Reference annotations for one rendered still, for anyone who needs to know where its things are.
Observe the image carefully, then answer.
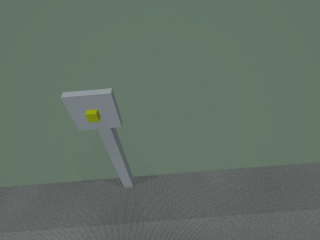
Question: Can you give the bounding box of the button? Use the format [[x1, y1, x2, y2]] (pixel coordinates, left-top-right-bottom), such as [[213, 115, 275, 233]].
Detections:
[[85, 109, 101, 123]]

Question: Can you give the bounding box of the panel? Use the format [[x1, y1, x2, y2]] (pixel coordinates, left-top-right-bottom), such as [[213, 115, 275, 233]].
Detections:
[[60, 88, 134, 188]]

